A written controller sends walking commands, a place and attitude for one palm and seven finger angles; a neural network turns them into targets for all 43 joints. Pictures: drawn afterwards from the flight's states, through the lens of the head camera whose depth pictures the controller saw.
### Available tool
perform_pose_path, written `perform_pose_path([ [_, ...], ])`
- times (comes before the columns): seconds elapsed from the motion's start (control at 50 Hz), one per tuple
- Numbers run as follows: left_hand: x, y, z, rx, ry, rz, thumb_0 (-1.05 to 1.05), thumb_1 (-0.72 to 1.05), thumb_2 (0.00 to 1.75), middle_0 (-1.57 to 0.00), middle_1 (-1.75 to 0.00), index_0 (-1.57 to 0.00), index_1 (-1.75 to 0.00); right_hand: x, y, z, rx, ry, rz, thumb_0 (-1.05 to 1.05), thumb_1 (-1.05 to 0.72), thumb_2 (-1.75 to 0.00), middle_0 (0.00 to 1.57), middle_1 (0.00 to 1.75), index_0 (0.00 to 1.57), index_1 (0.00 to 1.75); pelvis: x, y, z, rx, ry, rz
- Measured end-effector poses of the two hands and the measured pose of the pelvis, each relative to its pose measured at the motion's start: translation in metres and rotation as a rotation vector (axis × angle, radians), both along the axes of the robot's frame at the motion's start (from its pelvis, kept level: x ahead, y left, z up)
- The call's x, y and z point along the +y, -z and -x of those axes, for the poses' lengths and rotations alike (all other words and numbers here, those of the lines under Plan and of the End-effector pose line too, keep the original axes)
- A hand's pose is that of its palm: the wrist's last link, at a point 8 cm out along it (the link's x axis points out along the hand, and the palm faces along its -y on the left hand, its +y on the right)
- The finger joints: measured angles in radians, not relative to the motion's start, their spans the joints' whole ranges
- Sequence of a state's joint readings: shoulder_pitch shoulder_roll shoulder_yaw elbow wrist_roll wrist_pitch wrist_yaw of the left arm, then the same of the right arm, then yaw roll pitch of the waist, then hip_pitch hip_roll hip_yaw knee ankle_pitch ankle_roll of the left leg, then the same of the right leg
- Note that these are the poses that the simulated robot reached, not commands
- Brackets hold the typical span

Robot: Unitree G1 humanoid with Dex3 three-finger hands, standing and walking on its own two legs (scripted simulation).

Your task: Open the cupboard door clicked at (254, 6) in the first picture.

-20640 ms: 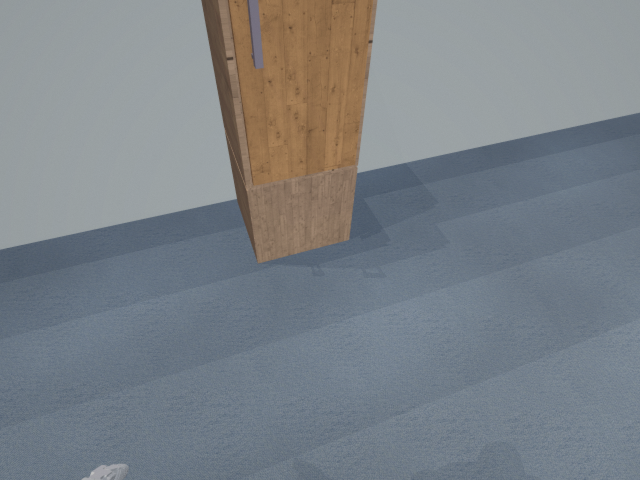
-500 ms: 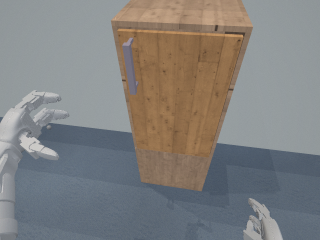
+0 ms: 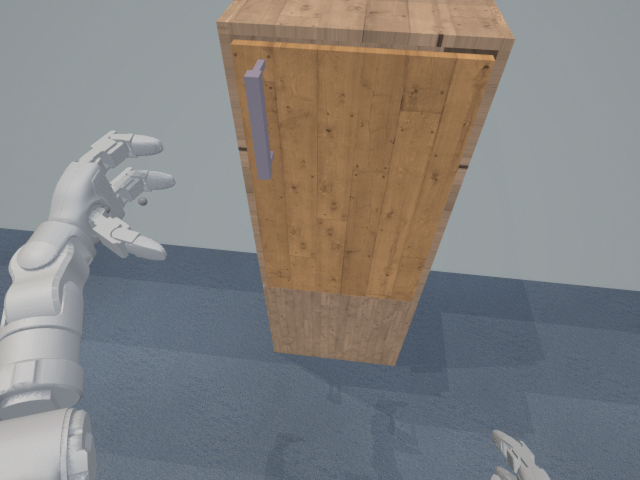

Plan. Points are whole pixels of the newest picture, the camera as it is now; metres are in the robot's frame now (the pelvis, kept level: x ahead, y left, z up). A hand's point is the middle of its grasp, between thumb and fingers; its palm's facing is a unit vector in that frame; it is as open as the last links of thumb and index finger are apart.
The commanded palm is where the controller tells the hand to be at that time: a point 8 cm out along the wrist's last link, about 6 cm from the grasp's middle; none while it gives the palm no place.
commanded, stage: move the hooked fingers beside the handle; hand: left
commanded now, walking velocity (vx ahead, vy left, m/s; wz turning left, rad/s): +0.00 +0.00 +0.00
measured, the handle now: (262, 122) +0.59 +0.11 +0.15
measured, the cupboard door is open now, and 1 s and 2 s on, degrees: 0 0 0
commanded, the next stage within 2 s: slide the fingers in behind the handle in 1.76 s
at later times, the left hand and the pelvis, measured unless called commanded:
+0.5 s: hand (184, 162) +0.46 +0.20 +0.17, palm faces -0.06 -1.00 +0.00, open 14.0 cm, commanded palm +0.45 +0.25 +0.16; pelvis +0.00 +0.00 +0.00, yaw -1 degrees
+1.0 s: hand (212, 126) +0.54 +0.18 +0.17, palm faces -0.05 -1.00 +0.01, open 14.0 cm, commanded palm +0.51 +0.24 +0.15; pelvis +0.02 -0.02 -0.01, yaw -3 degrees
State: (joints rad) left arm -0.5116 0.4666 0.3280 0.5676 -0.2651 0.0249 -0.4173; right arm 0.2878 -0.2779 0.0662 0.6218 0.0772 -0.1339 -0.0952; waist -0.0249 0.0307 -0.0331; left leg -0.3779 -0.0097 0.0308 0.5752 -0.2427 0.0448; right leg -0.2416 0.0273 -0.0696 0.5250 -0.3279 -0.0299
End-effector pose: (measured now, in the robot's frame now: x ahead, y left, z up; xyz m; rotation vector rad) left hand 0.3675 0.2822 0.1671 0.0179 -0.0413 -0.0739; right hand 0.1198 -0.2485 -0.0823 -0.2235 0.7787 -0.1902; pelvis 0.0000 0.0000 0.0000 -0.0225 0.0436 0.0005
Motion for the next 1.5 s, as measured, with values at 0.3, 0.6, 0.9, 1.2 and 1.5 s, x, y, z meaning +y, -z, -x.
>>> perform_pose_path([
  [0.3,-0.013,0.002,-0.043,0.027,-0.016,0.020,-0.01,-0.50,0.30,-0.30,-1.20,-0.30,-1.20,-0.008,0.009,0.034,0.122,0.060,0.016,0.01,-0.90,-0.90,0.21,0.30,0.20,0.30,0.004,0.001,-0.002,0.027,0.012,-0.001],
  [0.6,-0.039,0.001,-0.094,0.047,-0.008,0.028,-0.01,-0.50,0.30,-0.30,-1.20,-0.30,-1.20,-0.029,0.024,0.089,0.300,0.136,0.032,0.01,-0.90,-0.90,0.21,0.30,0.20,0.30,-0.004,0.006,-0.002,0.089,0.015,-0.001],
  [0.9,-0.052,-0.001,-0.144,0.052,-0.024,0.031,-0.01,-0.50,0.30,-0.30,-1.20,-0.30,-1.20,-0.041,0.026,0.146,0.495,0.243,0.036,0.01,-0.90,-0.90,0.21,0.30,0.20,0.30,-0.015,0.011,-0.010,0.171,0.034,0.001],
  [1.2,-0.031,0.016,-0.139,0.065,-0.021,0.020,-0.01,-0.50,0.30,-0.30,-1.20,-0.30,-1.20,-0.036,0.024,0.122,0.496,0.238,0.016,0.01,-0.90,-0.90,0.21,0.30,0.20,0.30,-0.012,0.009,-0.028,0.177,0.049,0.000],
  [1.5,-0.045,0.011,-0.129,0.075,-0.007,0.030,-0.01,-0.50,0.30,-0.30,-1.20,-0.30,-1.20,-0.024,0.029,0.064,0.333,0.137,0.021,0.00,-0.90,-0.90,0.21,0.30,0.20,0.30,0.000,0.013,-0.016,0.161,0.016,0.012],
])
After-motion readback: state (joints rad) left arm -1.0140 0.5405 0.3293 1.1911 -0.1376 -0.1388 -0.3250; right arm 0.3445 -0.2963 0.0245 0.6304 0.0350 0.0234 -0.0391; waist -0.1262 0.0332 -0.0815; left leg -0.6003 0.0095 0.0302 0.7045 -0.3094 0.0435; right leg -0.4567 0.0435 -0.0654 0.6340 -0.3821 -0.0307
